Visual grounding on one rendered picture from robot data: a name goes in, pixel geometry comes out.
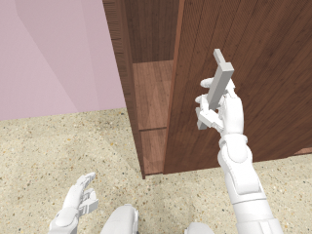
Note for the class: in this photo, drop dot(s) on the robot right hand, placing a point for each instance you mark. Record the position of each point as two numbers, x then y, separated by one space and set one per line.
230 110

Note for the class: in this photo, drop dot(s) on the left robot forearm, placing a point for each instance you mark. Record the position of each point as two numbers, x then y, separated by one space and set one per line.
65 222

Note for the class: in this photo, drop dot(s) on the right robot forearm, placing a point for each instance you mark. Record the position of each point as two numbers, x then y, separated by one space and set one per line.
244 188

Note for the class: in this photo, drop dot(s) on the handle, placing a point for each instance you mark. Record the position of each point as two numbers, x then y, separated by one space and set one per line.
221 79

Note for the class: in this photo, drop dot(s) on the robot thigh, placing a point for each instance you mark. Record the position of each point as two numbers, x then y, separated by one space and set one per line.
124 220
198 228

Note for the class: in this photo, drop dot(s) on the robot left hand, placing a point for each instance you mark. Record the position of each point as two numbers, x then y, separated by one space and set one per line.
78 199

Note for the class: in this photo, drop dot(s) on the left robot thigh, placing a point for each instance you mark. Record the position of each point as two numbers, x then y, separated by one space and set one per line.
124 220

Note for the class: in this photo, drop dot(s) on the right robot thigh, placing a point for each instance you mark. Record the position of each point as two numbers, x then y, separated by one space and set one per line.
198 228

